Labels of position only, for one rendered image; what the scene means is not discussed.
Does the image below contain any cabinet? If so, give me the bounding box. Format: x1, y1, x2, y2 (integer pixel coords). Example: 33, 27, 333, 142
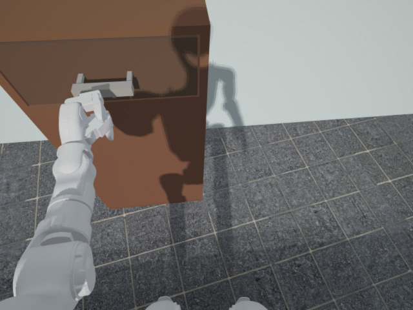
0, 0, 210, 209

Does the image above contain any robot right shin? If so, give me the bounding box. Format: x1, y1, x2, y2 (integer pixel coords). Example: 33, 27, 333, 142
236, 297, 250, 303

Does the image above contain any drawer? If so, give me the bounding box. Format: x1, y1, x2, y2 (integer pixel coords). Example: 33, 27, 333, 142
0, 35, 197, 105

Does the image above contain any robot left shin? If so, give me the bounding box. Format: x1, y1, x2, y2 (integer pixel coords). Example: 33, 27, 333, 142
158, 296, 172, 302

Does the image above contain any left robot upper arm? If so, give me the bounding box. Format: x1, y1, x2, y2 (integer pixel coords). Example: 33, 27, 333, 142
0, 241, 96, 310

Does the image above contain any handle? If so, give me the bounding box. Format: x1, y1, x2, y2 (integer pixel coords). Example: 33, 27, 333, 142
71, 71, 134, 98

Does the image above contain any robot shin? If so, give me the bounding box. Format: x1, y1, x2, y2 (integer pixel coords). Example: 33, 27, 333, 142
236, 297, 250, 303
158, 296, 172, 302

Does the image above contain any left robot forearm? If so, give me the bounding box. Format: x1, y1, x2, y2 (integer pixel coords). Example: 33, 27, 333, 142
13, 142, 96, 296

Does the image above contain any left robot hand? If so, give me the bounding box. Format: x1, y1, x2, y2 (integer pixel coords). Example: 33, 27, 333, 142
59, 90, 114, 149

